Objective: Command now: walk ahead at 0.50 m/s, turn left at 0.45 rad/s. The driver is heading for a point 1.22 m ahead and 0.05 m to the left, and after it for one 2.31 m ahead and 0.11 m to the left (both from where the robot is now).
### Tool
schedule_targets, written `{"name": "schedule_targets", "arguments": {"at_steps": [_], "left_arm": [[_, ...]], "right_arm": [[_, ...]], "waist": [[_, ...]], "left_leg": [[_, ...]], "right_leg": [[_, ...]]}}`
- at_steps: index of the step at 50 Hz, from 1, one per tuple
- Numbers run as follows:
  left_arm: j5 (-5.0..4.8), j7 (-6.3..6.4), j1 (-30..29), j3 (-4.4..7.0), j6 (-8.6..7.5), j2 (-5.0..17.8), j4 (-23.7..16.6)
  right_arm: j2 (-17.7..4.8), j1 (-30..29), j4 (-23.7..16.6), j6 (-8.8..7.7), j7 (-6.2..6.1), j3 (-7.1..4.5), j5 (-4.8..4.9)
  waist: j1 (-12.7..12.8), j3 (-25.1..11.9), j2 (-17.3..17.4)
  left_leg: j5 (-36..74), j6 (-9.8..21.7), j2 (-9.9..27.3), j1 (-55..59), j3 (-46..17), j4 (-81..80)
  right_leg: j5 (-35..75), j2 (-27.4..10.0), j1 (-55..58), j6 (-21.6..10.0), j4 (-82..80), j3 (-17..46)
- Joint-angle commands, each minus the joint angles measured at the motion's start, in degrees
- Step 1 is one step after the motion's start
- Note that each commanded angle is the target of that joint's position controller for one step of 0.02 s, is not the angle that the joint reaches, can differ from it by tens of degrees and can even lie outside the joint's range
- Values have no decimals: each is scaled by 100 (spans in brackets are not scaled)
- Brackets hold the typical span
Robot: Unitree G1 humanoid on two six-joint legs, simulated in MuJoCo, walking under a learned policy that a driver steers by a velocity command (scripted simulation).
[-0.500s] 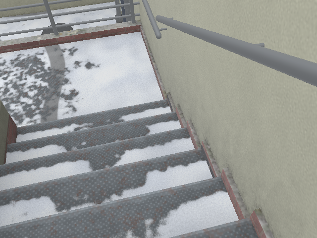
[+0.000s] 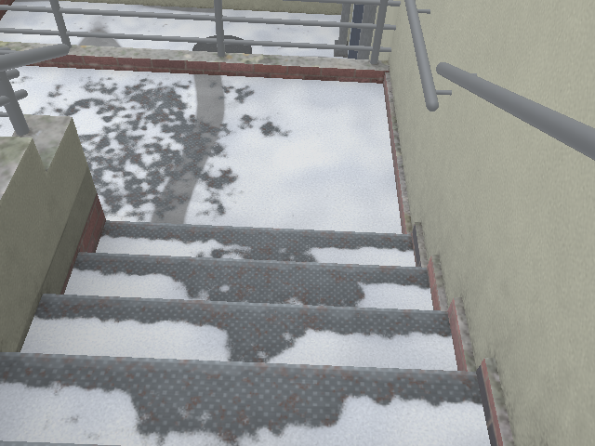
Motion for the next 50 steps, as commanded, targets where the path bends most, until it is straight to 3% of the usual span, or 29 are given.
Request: {"name": "schedule_targets", "arguments": {"at_steps": [1, 2, 3, 4, 5, 6, 8, 9, 11, 13, 15, 22, 25, 27, 28, 29, 30, 31, 32, 33, 35, 37, 39, 40, 41, 44, 45, 48, 50], "left_arm": [[-116, 2, 299, 94, -48, 689, -607], [-24, 8, -419, 5, -2, 558, -924], [109, 6, -864, 65, 44, 799, -882], [191, -36, -526, 149, 158, 853, -697], [166, -22, -474, 166, 233, 767, -517], [54, -29, -939, 163, 310, 577, -633], [262, -100, -775, 82, 420, 307, -451], [188, -134, -361, 103, 455, 359, -279], [96, -186, -1202, 272, 423, 709, -512], [91, -274, -1800, 277, 327, 670, -748], [209, -410, -2010, 220, 215, 475, -752], [29, -369, -2755, 6, 60, 329, -1118], [-97, -202, -1685, 18, -63, 414, -807], [-44, -167, 566, 174, -35, 718, -75], [-27, -221, 1028, 264, 35, 1013, 161], [61, -389, 1163, 185, 27, 974, 140], [-75, -453, 992, 121, 46, 725, -7], [-128, -315, 544, 260, 60, 1068, -93], [-168, -270, 61, 112, 75, 564, -237], [9, -263, -264, 2, -29, 520, -334], [-22, -178, -146, -77, -210, 387, -48], [-56, -129, 110, 16, -189, 762, 30], [-88, -149, 318, 48, -171, 785, 28], [-147, -90, 505, -44, -201, 377, 163], [-150, -78, 594, -98, -207, 296, 168], [-161, -95, 403, -116, -192, 232, 95], [-209, -101, 493, -118, -169, 266, 136], [3, -31, 816, -188, -71, 237, 268], [4, -53, 996, -163, 32, 297, 379]], "right_arm": [[-1128, 2784, 465, 152, -16, -285, 277], [-1220, 2469, 479, 166, -202, -304, 228], [-818, 1912, 297, 129, -257, -167, 129], [-774, 1833, 288, 61, -266, -147, 4], [-473, 1540, 267, -73, -248, -10, -74], [-520, 1388, 163, -211, -285, 20, 25], [-867, 1635, 327, -219, -357, -81, 75], [-935, 1745, 328, -202, -328, -114, 59], [-449, 1988, 466, -158, -370, -15, 189], [-424, 2159, 432, -194, -393, -12, 177], [-204, 1948, 287, -210, -420, 77, 92], [-469, 2368, 465, -129, -491, 103, -137], [-403, 2356, 690, -100, -565, 120, -135], [-599, 1998, 785, -127, -459, 91, -30], [-460, 2329, 819, -193, -345, 0, 54], [-111, 3236, 842, -205, -476, 75, 360], [-391, 2995, 685, -160, -558, 92, 199], [-602, 2210, 462, -103, -534, 61, 76], [-796, 1339, 322, -13, -489, -5, -161], [-776, 1100, 264, 14, -411, -47, -167], [-459, 1065, 456, 51, -311, -43, -73], [-43, 874, 423, 154, -265, 91, -329], [-37, 990, 494, 142, -247, 111, -217], [-265, 556, 394, 24, -196, 14, -112], [-247, 292, 334, -43, -163, 9, -49], [-104, -249, 166, -90, -94, 76, -103], [19, -508, 5, -65, -98, 126, -88], [77, -1146, -342, -28, -96, 190, 2], [74, -1353, -489, -177, -122, 211, 29]], "waist": [[-1099, -1964, 771], [-1132, -1242, 1017], [-934, -535, 167], [-605, -355, 245], [-249, 211, -220], [-245, 434, -13], [-187, -54, 341], [-99, -347, 582], [-299, 95, 204], [-514, 288, -120], [-583, 47, 8], [-1147, 646, 503], [-940, 581, 221], [172, -345, -253], [253, -521, -1292], [-256, -1334, -1641], [-215, -1331, -1074], [-55, -700, -1691], [-125, 30, -488], [-292, 632, -430], [-734, 972, 25], [-613, 456, -592], [-650, -48, -873], [-584, 98, -417], [-474, 144, -395], [-314, 231, -81], [-192, 294, -80], [244, 666, -228], [475, 771, -307]], "left_leg": [[3686, 1440, 1926, 5113, -2462, 564], [326, 1790, 2119, 4229, -3272, -509], [-145, 1652, 2002, 2899, -3354, -863], [-146, 1807, 1970, 1871, -3658, -579], [55, 1557, 1598, 786, -3242, -384], [76, 1343, 1221, -206, -2743, -783], [849, 1246, 948, -231, -2530, -801], [990, 1238, 934, 24, -2439, -758], [278, 1200, 701, 657, -2438, -337], [-487, 1061, 420, 498, -2307, -312], [-755, 866, 117, 93, -2115, 155], [-178, 929, 78, 584, -2234, 1406], [988, 787, -88, 783, -1965, 2804], [1942, 655, -223, 92, -1306, 5235], [-1697, 421, -995, -1237, -863, 7410], [-4343, 311, -898, -2596, -714, 8976], [-3699, 348, -490, -3364, -696, 8637], [-2943, 191, -357, -4257, -416, 8388], [-2461, 161, -14, -4128, -455, 7747], [-1723, 70, 155, -3493, -827, 6093], [-560, -241, 294, -1966, -876, 3982], [-113, -348, 211, -1470, -224, 3337], [625, -253, 266, -1315, -59, 3461], [1954, -138, 528, -2180, -585, 2614], [2316, -57, 483, -2354, -563, 2123], [3591, -175, 225, -992, -114, 1157], [3635, -220, 171, -733, -11, 1064], [2934, -269, 109, -1531, -127, 293], [2638, -305, 164, -1308, -53, -533]], "right_leg": [[325, -22, -4431, 64, 2691, 311], [1227, -155, -5141, 54, 1734, 490], [1776, -435, -4632, 61, 1006, 639], [1620, -591, -3968, 71, 202, 936], [2496, -626, -3630, 115, -953, 1146], [3371, -552, -2726, 384, -2357, 1090], [3768, -365, -2056, 536, -2826, 793], [4372, -377, -2032, 495, -2671, 783], [5374, -573, -3104, 417, -3357, 1161], [6066, -440, -2965, 292, -4433, 989], [7245, -204, -2085, 173, -5042, 761], [6400, 96, -1808, 189, -6386, 688], [6533, -172, -430, 0, -7737, 755], [6854, 177, 1904, -135, -7405, -103], [7289, -656, 3042, -399, -7250, 1042], [9537, -1766, 4504, -675, -5161, 1863], [7974, -1822, 4300, -897, -5558, 2304], [4419, -2402, 3450, -1819, -6835, 3440], [2569, -2008, 2149, -1702, -7582, 3453], [2895, -1833, 829, -1620, -7557, 3234], [4625, -1090, -1040, -1193, -7234, 2146], [6035, -1004, -773, -1325, -7372, 2000], [6849, -1006, -263, -1168, -7023, 1889], [5443, -689, 346, -1117, -6474, 1887], [4741, -616, 427, -1062, -6332, 1934], [3555, -299, -620, -886, -6090, 1644], [3435, -332, -804, -860, -6030, 1651], [3902, -309, 171, -909, -5306, 1989], [4543, -240, 534, -918, -4974, 1944]]}}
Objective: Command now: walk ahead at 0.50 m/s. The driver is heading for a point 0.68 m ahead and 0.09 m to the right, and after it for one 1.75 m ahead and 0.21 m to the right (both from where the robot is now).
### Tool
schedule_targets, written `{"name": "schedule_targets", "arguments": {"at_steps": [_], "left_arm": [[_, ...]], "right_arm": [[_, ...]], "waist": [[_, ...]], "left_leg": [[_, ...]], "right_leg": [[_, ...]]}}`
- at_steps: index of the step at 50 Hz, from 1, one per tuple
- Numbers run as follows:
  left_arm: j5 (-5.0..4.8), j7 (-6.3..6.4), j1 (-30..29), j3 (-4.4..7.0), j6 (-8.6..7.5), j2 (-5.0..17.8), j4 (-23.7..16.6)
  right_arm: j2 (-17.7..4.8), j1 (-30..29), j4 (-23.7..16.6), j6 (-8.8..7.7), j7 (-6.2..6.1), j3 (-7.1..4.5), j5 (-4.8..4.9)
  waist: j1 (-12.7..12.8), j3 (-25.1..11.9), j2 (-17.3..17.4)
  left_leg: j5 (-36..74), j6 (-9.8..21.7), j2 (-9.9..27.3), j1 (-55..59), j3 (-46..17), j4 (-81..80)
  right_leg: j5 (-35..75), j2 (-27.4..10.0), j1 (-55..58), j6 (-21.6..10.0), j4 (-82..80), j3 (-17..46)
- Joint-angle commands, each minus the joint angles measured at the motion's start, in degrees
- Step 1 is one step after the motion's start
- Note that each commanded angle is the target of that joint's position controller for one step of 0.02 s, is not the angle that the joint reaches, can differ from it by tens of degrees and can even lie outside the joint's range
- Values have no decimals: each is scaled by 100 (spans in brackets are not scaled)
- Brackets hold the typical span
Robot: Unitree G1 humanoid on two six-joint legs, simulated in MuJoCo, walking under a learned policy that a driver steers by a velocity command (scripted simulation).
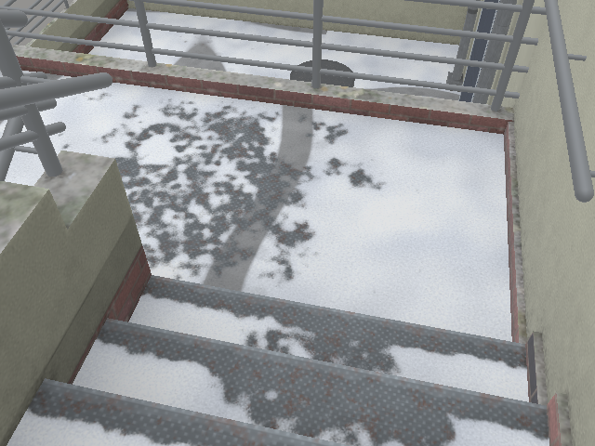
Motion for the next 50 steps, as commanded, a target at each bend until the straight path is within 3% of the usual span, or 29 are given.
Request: {"name": "schedule_targets", "arguments": {"at_steps": [1, 3, 4, 5, 6, 7, 8, 9, 10, 11, 13, 15, 17, 18, 22, 29, 31, 32, 33, 34, 35, 36, 37, 39, 40, 41, 44, 47, 50], "left_arm": [[58, 50, 451, 97, 147, 609, 45], [188, 67, 685, 86, 275, 602, 178], [233, 103, 528, 108, 299, 724, 167], [171, 34, 555, 188, 265, 863, 231], [-86, 57, 591, 214, 186, 467, 22], [-301, 176, 808, 245, 118, 814, -197], [-276, 161, 291, 218, 69, 928, -468], [-20, 144, -561, 320, 132, 1028, -562], [167, 67, -762, 393, 216, 1045, -509], [176, -12, -665, 421, 273, 913, -396], [114, -214, -659, 349, 446, 394, -222], [254, -260, -825, 334, 512, 309, -317], [109, -279, -730, 385, 519, 380, -343], [90, -303, -1195, 415, 429, 496, -493], [69, -506, -2176, 333, 282, 448, -778], [37, -365, -3569, 175, 286, 446, -1260], [23, -262, -2581, 237, 246, 668, -939], [6, -227, -1476, 326, 229, 849, -596], [68, -226, -675, 399, 216, 900, -215], [170, -264, -65, 577, 216, 1452, -16], [-5, -328, 418, 633, 281, 1617, -96], [-191, -292, 319, 593, 352, 1488, -331], [-50, -174, -59, 617, 440, 1684, -362], [-40, -97, -1077, 399, 404, 999, -567], [24, -106, -997, 392, 340, 954, -557], [-108, -71, -1224, 425, 191, 1071, -703], [20, -13, -855, 516, 114, 1326, -590], [-131, 53, -317, 477, 60, 799, -378], [-105, 83, -472, 438, -49, 684, -434]], "right_arm": [[-22, -792, -560, -171, -48, 88, 108], [-167, 78, -231, -154, -81, 13, 76], [-319, 1261, 192, -166, -121, -70, 42], [-567, 2208, 488, -85, -124, -201, 106], [-943, 3112, 723, -87, -60, -259, 16], [-1036, 3440, 677, -47, 14, -280, 117], [-1118, 2967, 510, -37, -39, -314, 200], [-737, 2510, 422, -1, -136, -263, 177], [-476, 2234, 399, -31, -161, -174, 129], [-244, 2040, 436, -133, -166, -61, 2], [-323, 1987, 439, -318, -172, -89, 93], [-595, 2393, 614, -368, -187, -149, 114], [-416, 2365, 539, -425, -125, -130, 87], [-179, 2318, 626, -460, -170, -85, 133], [-365, 2180, 617, -444, -284, -60, 67], [-444, 3452, 1039, -303, -437, -14, -110], [-458, 3467, 1141, -252, -486, 21, -134], [-568, 3285, 1112, -215, -535, 12, -137], [-694, 3141, 1077, -186, -473, -18, -59], [-596, 3212, 911, -176, -434, -61, 34], [-497, 3180, 618, -176, -453, -42, 194], [-746, 2662, 331, -212, -456, -88, 129], [-633, 1896, -71, -254, -391, -43, 137], [-1000, 1340, -67, -178, -307, -169, -177], [-698, 1825, 192, -58, -305, -122, -253], [-421, 1636, 67, 76, -300, -58, -207], [-209, 2486, 413, 213, -252, -41, -175], [-757, 1127, 11, 86, -122, -282, -125], [-513, 605, -214, 63, 54, -238, -236]], "waist": [[280, 920, -548], [82, 719, -240], [-457, 463, 11], [-939, -147, 334], [-976, -878, 962], [-1108, -1875, 528], [-1191, -1653, 732], [-1166, -652, 248], [-928, -93, -256], [-548, 296, -608], [-217, 662, -297], [-267, 472, 229], [-111, 225, 199], [-171, 358, 230], [-448, 539, 63], [-1578, 1444, 144], [-1215, 1019, -48], [-668, 454, 31], [-256, 74, -587], [-117, -281, -1625], [41, -1632, -1590], [315, -1992, -582], [207, -1191, -877], [-484, 194, 456], [-737, 339, 312], [-960, 573, 309], [-1068, -399, -543], [-575, 228, -404], [-531, 427, -427]], "left_leg": [[-560, -20, -40, 24, 214, -932], [-953, 157, -35, 937, 360, -1511], [-751, 308, 0, 1976, 446, -1999], [-685, 309, 196, 3555, 349, -1828], [2768, 925, 1460, 5758, -663, 254], [2719, 1315, 2123, 6975, -1603, 1060], [-1196, 2049, 2537, 6722, -2472, -110], [-3177, 2003, 2281, 5219, -2406, -967], [-3348, 1851, 2061, 3816, -2190, -1170], [-2633, 1469, 1650, 2498, -1694, -963], [-2437, 1061, 1091, 727, -779, -1341], [-1462, 1212, 1223, 775, -860, -1162], [-1321, 980, 1007, 1159, -560, -821], [-2112, 762, 908, 1336, -556, -572], [-4033, 397, 652, 388, 70, -254], [-2311, 489, 915, 2159, 55, 1253], [-752, 434, 879, 2341, 269, 2394], [-361, 485, 924, 2162, 233, 3520], [-838, 412, 616, 1834, 677, 4831], [-5166, 149, -89, -368, 1085, 7455], [-7565, -45, -200, -2370, 635, 9037], [-7070, -99, 70, -2862, 367, 8708], [-6016, -97, 78, -3692, 195, 7843], [-4480, -311, 544, -2789, -181, 5515], [-4500, -446, 486, -2011, -121, 5169], [-3698, -706, 510, -966, -66, 3657], [-2569, -685, 205, 50, 180, 3635], [-1069, -455, 500, -1770, -401, 2296], [254, -336, 301, -1083, -361, 1346]], "right_leg": [[4654, -1258, -168, -620, -695, 1628], [5285, -1224, 17, -644, 406, 1470], [5443, -1171, -315, -652, 1586, 1301], [4289, -821, -1074, -510, 2997, 920], [-564, -140, -3234, -186, 5744, 418], [-954, -272, -4418, -144, 6657, 644], [-8, -544, -5640, -81, 5882, 556], [936, -810, -5727, 5, 5251, 551], [1264, -849, -5059, 61, 4804, 630], [2295, -1060, -4285, 101, 3321, 1076], [3221, -1095, -2992, 365, 1632, 940], [3629, -1000, -2878, 414, 1375, 830], [4861, -1041, -3184, 231, 1045, 850], [5513, -1092, -3462, 148, 545, 1098], [7817, -773, -2168, 96, -847, 508], [6258, -940, -2844, 145, -2665, -48], [6097, -893, -1704, -67, -3130, -365], [6039, -950, -528, -257, -3344, -205], [6177, -643, 583, -294, -3638, -559], [8317, -1418, 2670, -888, -2381, 229], [9086, -2576, 4753, -1777, -766, 1744], [7871, -2841, 4568, -1969, -1528, 2378], [4221, -3079, 3667, -2163, -2899, 3222], [3354, -2579, 1047, -1552, -3153, 2889], [4457, -2499, -7, -1587, -2924, 2845], [5110, -1933, -1281, -1399, -3259, 2143], [6228, -1736, -1286, -1315, -2989, 1961], [3352, -1451, -197, -1124, -2632, 2309], [1760, -1278, -1022, -919, -2244, 2181]]}}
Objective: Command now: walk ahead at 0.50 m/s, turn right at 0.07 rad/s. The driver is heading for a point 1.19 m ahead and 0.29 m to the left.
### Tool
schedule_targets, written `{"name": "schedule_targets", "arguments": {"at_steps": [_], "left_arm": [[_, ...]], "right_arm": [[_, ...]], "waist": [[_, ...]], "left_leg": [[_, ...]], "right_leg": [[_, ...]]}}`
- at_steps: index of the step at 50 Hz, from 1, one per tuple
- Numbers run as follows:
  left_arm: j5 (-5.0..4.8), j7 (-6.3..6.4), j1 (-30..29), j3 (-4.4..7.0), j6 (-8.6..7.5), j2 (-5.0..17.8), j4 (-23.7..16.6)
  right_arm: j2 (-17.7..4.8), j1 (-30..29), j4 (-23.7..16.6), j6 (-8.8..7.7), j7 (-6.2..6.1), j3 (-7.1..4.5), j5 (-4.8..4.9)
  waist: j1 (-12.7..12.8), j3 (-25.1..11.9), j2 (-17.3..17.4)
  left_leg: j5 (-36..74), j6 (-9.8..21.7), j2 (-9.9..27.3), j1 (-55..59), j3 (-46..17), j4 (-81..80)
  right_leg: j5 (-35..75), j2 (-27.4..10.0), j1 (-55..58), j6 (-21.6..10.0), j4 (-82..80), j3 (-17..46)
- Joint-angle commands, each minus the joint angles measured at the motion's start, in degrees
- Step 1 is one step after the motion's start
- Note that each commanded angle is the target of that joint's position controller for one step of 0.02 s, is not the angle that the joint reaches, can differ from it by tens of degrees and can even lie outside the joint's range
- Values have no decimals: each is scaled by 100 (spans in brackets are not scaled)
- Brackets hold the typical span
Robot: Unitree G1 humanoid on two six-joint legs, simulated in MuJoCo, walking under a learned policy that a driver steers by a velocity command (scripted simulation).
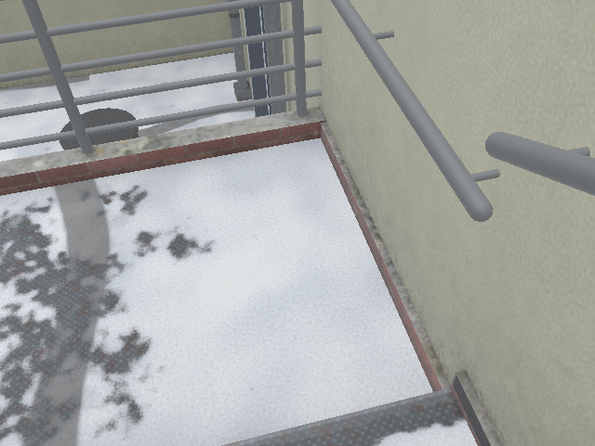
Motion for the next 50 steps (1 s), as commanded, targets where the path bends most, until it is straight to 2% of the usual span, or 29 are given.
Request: {"name": "schedule_targets", "arguments": {"at_steps": [1, 8, 10, 11, 12, 13, 14, 15, 16, 17, 19, 20, 22, 23, 26, 28, 31, 35, 38, 40, 41, 42, 43, 44, 45, 46, 47, 48, 50], "left_arm": [[-1, 50, -109, 73, -196, 474, -319], [300, 101, 195, 14, -151, 635, -335], [249, -54, 180, -12, -191, 663, -284], [318, -38, 15, -14, -193, 878, -217], [216, -16, 21, 35, -156, 883, -201], [121, -25, 338, -2, -144, 406, -235], [-28, 65, 565, -91, -120, 441, -582], [88, 75, 52, -101, -90, 642, -789], [205, 13, -553, -118, -68, 694, -944], [303, 33, -1205, -37, 35, 862, -940], [342, 7, -956, -20, 237, 654, -818], [339, -37, -1345, -27, 308, 568, -938], [490, -176, -1356, -92, 334, 308, -873], [358, -202, -904, -80, 341, 349, -706], [291, -232, -2279, 103, 300, 706, -1184], [353, -348, -2814, 6, 144, 574, -1329], [181, -402, -2703, -47, 62, 339, -1268], [223, -371, -3279, -104, -20, 344, -1630], [-14, -195, -2202, -103, -195, 329, -1387], [56, -146, -206, 107, -136, 730, -693], [208, -180, 324, 170, -85, 1025, -461], [270, -338, 945, 192, -85, 1157, -375], [100, -458, 1010, 142, -74, 967, -432], [40, -356, 347, 261, -73, 1254, -699], [45, -291, -316, 125, -51, 600, -829], [123, -265, -240, 74, -105, 634, -788], [204, -266, -325, -40, -244, 473, -622], [228, -288, -67, -41, -305, 481, -464], [12, -205, 56, -48, -352, 636, -361]], "right_arm": [[-314, -452, -428, -46, 134, -100, -43], [-138, -1237, -890, -202, 117, -39, 313], [-271, 138, -474, -109, 12, -119, 311], [-409, 1533, -81, -81, 11, -180, 332], [-556, 2156, 178, -74, 56, -247, 220], [-1038, 2707, 410, -77, 142, -312, 87], [-944, 2813, 241, -86, 144, -218, 288], [-911, 2594, 89, -35, 109, -241, 452], [-1099, 2031, -43, -46, -39, -307, 381], [-657, 1592, -144, -41, -65, -143, 368], [-442, 1431, -42, -258, -88, 25, 208], [-386, 1314, -75, -355, -163, 54, 338], [-726, 1525, 15, -339, -210, -46, 320], [-799, 1688, 71, -344, -171, -74, 279], [-454, 2237, 277, -366, -179, -22, 344], [-408, 2152, 150, -349, -297, -66, 362], [-454, 1911, 3, -312, -243, -20, 299], [-252, 2445, 219, -231, -290, 56, 72], [-222, 2271, 295, -231, -389, 75, 38], [-570, 1977, 333, -220, -301, 20, 119], [-434, 2360, 363, -249, -219, -14, 273], [-87, 3195, 473, -247, -311, 23, 565], [-312, 3169, 516, -239, -425, 44, 468], [-639, 2440, 290, -213, -383, 19, 308], [-795, 1679, 267, -165, -280, -67, 36], [-753, 1290, 201, -142, -168, -95, -75], [-607, 1019, 239, -159, -105, -89, -12], [-365, 1016, 349, -105, -50, -44, -10], [11, 520, 145, -31, 21, 38, -105]], "waist": [[-12, 564, -401], [639, 1182, -715], [142, 745, -508], [-629, 92, -547], [-995, 172, 70], [-692, -341, 1103], [-473, -1311, 732], [-696, -1400, 246], [-674, -790, 387], [-513, 36, -457], [60, 593, -261], [121, 796, -343], [-11, 168, 247], [90, -159, 467], [-353, 370, -45], [-534, 423, -221], [-559, 363, 95], [-1043, 831, 294], [-799, 712, 34], [148, -29, -396], [142, -163, -1077], [-94, -1174, -1518], [-48, -1300, -1101], [133, -910, -1547], [-18, -155, -375], [-16, 380, -498], [-295, 802, 167], [-362, 858, -183], [-382, 774, -600]], "left_leg": [[1304, 186, -152, 118, -61, -693], [741, 341, -502, 918, 324, -2319], [305, 579, -719, 2887, 904, -1944], [13, 763, -728, 3813, 859, -2493], [-125, 1003, -514, 4197, 395, -3802], [3314, 1432, 540, 6258, -287, -1493], [4223, 1693, 1208, 7320, -1407, -629], [2592, 2087, 1388, 7003, -1862, -1448], [-1129, 2588, 1694, 5889, -2904, -2555], [-2069, 2294, 1306, 4464, -2810, -2935], [-970, 2154, 907, 2595, -2562, -2497], [-982, 1952, 402, 1705, -1959, -2895], [258, 1956, 209, 1858, -1854, -2815], [437, 1904, 230, 2134, -1848, -2692], [-817, 1821, 20, 3389, -2247, -2236], [-1999, 1624, -472, 2793, -1838, -2068], [-2324, 1474, -565, 2201, -1859, -1682], [-1787, 1488, -686, 2957, -1771, -923], [-1839, 1361, -958, 3137, -1553, 306], [-768, 1287, -871, 2498, -1012, 2577], [-3744, 1098, -1399, 1165, -553, 4527], [-6648, 896, -1551, -409, -204, 6434], [-6056, 939, -1149, -1185, -263, 6625], [-5019, 832, -937, -2040, -6, 6061], [-4418, 780, -656, -1730, 107, 5296], [-4478, 684, -578, -1357, 7, 4838], [-3426, 623, -366, -896, -569, 3188], [-3158, 559, -312, -557, -322, 2766], [-1988, 180, -266, 212, 171, 1035]], "right_leg": [[-170, -1332, -800, -752, -705, 1563], [1096, -1363, -801, -412, 666, 867], [2548, -1400, -1354, -319, 1970, 411], [3712, -1342, -916, -304, 3419, 161], [3015, -816, -1055, -147, 5359, -276], [-2266, -171, -3283, 133, 8427, -676], [-2207, -626, -4427, 138, 8719, -310], [-1648, -798, -4945, 222, 8269, -365], [-695, -988, -5430, 316, 7449, -101], [-430, -1259, -4993, 355, 6713, -4], [473, -1478, -4075, 530, 4860, 370], [1205, -1451, -3311, 785, 3265, 251], [1633, -1253, -2483, 952, 2640, -140], [2263, -1264, -2374, 892, 2840, -124], [3122, -1343, -3973, 746, 1684, 233], [4141, -1077, -3235, 689, 382, -49], [5089, -795, -1927, 576, 75, -163], [4118, -739, -2290, 550, -891, -113], [5098, -1106, -771, 478, -2632, 101], [5028, -969, 1403, 418, -2181, -603], [5313, -1686, 2502, 57, -2097, 399], [7337, -2793, 4491, -395, 373, 1147], [6491, -3020, 4349, -575, 149, 1714], [2371, -3395, 3639, -1476, -1079, 2609], [814, -3026, 2108, -1408, -1883, 2630], [1554, -3082, 1051, -1571, -1820, 2936], [2714, -2603, 139, -1128, -1652, 2285], [3200, -2349, -245, -915, -1614, 1956], [3702, -1923, -754, -803, -2016, 1374]]}}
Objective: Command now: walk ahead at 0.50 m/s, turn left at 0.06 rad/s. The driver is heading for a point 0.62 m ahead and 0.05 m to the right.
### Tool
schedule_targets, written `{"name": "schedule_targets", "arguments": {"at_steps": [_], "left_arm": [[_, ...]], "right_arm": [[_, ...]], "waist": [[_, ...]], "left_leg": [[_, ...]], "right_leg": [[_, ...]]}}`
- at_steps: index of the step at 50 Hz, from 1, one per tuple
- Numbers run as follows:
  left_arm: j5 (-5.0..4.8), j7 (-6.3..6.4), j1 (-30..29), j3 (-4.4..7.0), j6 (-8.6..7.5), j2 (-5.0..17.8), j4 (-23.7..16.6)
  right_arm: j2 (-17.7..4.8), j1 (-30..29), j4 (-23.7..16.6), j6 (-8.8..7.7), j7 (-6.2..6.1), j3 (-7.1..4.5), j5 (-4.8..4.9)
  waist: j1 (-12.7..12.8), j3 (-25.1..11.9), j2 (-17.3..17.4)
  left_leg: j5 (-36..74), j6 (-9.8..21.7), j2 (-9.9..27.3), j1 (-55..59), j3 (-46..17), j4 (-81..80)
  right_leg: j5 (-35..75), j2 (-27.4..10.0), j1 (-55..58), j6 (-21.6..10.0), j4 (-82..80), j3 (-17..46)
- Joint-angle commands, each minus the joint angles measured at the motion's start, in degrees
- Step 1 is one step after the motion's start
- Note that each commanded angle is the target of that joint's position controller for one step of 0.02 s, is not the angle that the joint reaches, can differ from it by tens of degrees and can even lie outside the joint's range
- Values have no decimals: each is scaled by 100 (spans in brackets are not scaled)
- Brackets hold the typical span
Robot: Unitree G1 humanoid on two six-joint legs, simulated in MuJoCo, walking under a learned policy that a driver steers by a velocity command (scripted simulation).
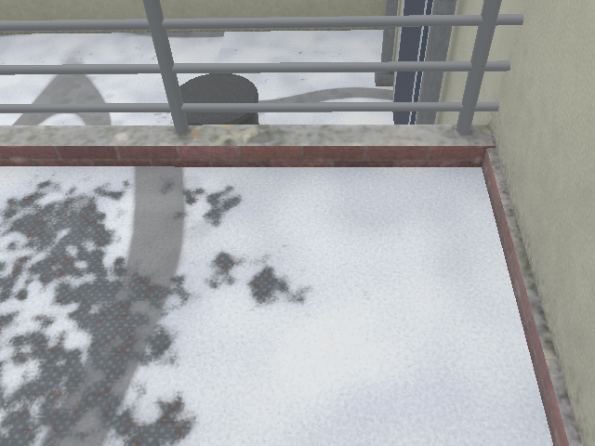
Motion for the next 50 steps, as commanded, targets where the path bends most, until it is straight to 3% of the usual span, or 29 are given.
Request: {"name": "schedule_targets", "arguments": {"at_steps": [1, 2, 4, 7, 11, 12, 16, 19, 20, 21, 22, 23, 24, 25, 26, 27, 28, 29, 31, 34, 37, 39, 40, 41, 42, 43, 45, 48, 50], "left_arm": [[-91, 68, 488, 100, -137, 794, -74], [-22, 43, 644, 110, -153, 838, -52], [-143, 153, 696, 19, -183, 406, -12], [-138, 201, 645, -37, -200, 329, -37], [4, 260, 1249, -20, -102, 464, 119], [155, 241, 1561, -59, -86, 377, 222], [174, 360, 1605, -97, 101, 378, 393], [207, 332, 1457, -84, 184, 463, 452], [18, 235, 1277, -38, 120, 533, 435], [-134, 209, 1011, -39, 56, 405, 346], [-424, 347, 1273, -13, 46, 315, 197], [-481, 453, 1051, 21, 10, 833, -38], [-284, 403, 395, 38, 2, 946, -267], [-66, 308, 8, 43, 12, 789, -219], [126, 208, -270, 92, -21, 745, -287], [269, 112, -152, 70, 21, 488, -248], [256, 12, -394, 33, 146, 182, -343], [243, -47, -445, -9, 192, 21, -365], [121, -105, -688, -62, 124, 10, -488], [-7, -109, -1133, -193, -22, -13, -459], [32, -16, -1442, -208, -26, 326, -471], [96, 71, -619, -173, -117, 510, -132], [175, 114, -191, -104, -187, 846, -46], [256, 122, 307, 63, -132, 1449, -2], [-3, 75, 356, 44, 8, 1198, -98], [-178, 60, -79, 9, 82, 1069, -206], [-127, 172, -976, -75, 152, 744, -358], [-8, 247, -1235, -162, 131, 560, -301], [-13, 246, -1175, -163, 93, 632, -213]], "right_arm": [[-20, -218, -350, 65, 110, 27, -129], [-75, 118, -268, 90, 130, 5, -40], [-422, -848, -461, -99, 232, -115, 66], [-91, -1518, -646, -197, 327, -18, 47], [-190, -2357, -925, -171, 274, 11, 69], [-185, -2755, -1113, -198, 267, 22, 73], [-11, -3300, -1325, -333, 240, 111, 248], [-307, -1646, -763, -351, 131, 0, 321], [-491, -624, -391, -313, 73, -105, 195], [-754, 517, -4, -321, 45, -187, 69], [-1026, 1433, 100, -329, 60, -249, 69], [-949, 1435, 11, -341, 58, -243, 255], [-773, 1086, -182, -320, 4, -231, 200], [-615, 677, -248, -327, -72, -213, 130], [-543, 399, -257, -432, -104, -153, 89], [-485, 431, -177, -497, -102, -136, 83], [-318, 164, -114, -511, -93, -57, 139], [-354, 56, -134, -556, -71, -74, 152], [-282, -46, -140, -589, -51, -50, 227], [-350, 335, -40, -570, -25, -46, 390], [-464, 758, 147, -511, -67, -20, 367], [-541, 824, 241, -518, -109, -3, 336], [-581, 1019, 258, -550, -130, -3, 335], [-128, 2002, 330, -523, -160, 112, 523], [-413, 2069, 390, -397, -202, 27, 552], [-779, 1519, 247, -312, -162, -74, 310], [-400, 816, 77, -247, -140, -16, 201], [8, 1054, 245, -5, -187, 88, 177], [37, 991, 282, 60, -200, 110, 232]], "waist": [[-55, 375, -935], [-135, 12, -1110], [68, 117, -484], [279, 244, -404], [734, 863, -536], [1023, 1067, -507], [1323, 1190, -193], [647, 609, -176], [108, 26, 199], [-365, -334, 558], [-482, -1719, 894], [-634, -2562, 635], [-641, -2087, 405], [-488, -1328, -57], [-209, -695, -829], [88, -421, -608], [482, 115, -767], [534, 183, -352], [622, 185, 297], [345, 37, 332], [202, 228, 276], [512, 63, 270], [612, -221, 104], [527, -1151, -1182], [671, -2127, -1374], [540, -1682, -743], [282, -483, -550], [-93, -384, -546], [-127, -538, -740]], "left_leg": [[1329, -277, 242, 48, 168, -1603], [2012, -142, 221, 32, 166, -1262], [3228, 2, 283, -672, -4, -2722], [5019, -7, 66, 589, 363, -3870], [4145, -82, 83, -543, 184, -4083], [3958, -119, 57, -868, 271, -4425], [3670, -141, 191, -468, 256, -5587], [3276, 191, 193, 1673, 363, -6295], [3759, 215, 65, 3302, 526, -6237], [5474, 491, 702, 5232, 31, -5726], [8094, 1244, 2169, 7628, -1160, -3635], [6695, 1865, 2499, 8467, -2029, -3831], [3543, 1937, 2290, 7873, -2117, -4657], [2000, 1799, 2058, 6436, -2116, -5384], [2316, 1573, 2033, 5151, -1944, -5638], [2982, 1548, 2019, 4047, -1894, -5577], [2968, 1282, 1592, 2609, -1267, -6051], [3203, 1197, 1329, 1966, -915, -6261], [4217, 1029, 992, 1447, -198, -6284], [4493, 646, 678, 1449, 148, -6118], [4869, 468, 798, 2387, -52, -5775], [5009, 358, 568, 2817, 147, -4747], [3995, 255, 319, 2506, 295, -3864], [1086, 11, -37, 1448, 500, -1948], [-2125, -113, -508, 1177, 532, -618], [-1924, -87, -360, 882, 159, -513], [-1335, -97, -6, 754, 121, -1185], [-737, -208, -27, 1928, 315, -2304], [-529, -218, -55, 2208, 390, -3101]], "right_leg": [[4335, -1660, -513, -834, -1311, 1750], [4846, -1704, -153, -754, -1096, 1716], [3040, -1090, 446, -395, -693, 1326], [1132, -893, -565, -334, -543, 1318], [1026, -1088, 281, -510, 161, 1947], [1199, -1072, 711, -578, 174, 2008], [1737, -1049, 1165, -557, 813, 2069], [3284, -1015, 878, -484, 2465, 1661], [3505, -736, 169, -356, 3652, 1255], [665, -288, -1650, -163, 5441, 811], [-2933, 108, -3308, 71, 7706, 624], [-2655, -166, -4393, 100, 7982, 743], [-1985, -548, -5106, 50, 7226, 761], [-1477, -594, -4919, 43, 6966, 462], [-529, -678, -4498, 52, 6032, 712], [-328, -823, -3880, 97, 5496, 796], [-56, -969, -3123, 259, 4191, 774], [308, -900, -2491, 353, 3495, 600], [1307, -884, -1660, 339, 2114, 423], [2518, -502, -491, 189, 692, -53], [2362, -365, -627, 21, 167, -163], [2622, -302, 73, -52, -489, -111], [4155, -810, 877, -146, -498, 372], [6638, -2532, 2467, -1024, 14, 1952], [6767, -3236, 2781, -1653, -291, 2988], [5453, -2844, 2124, -1489, -676, 2701], [4301, -2392, 737, -1109, -1272, 1874], [4440, -1861, -399, -796, -1569, 1088], [4001, -1762, -389, -670, -1601, 958]]}}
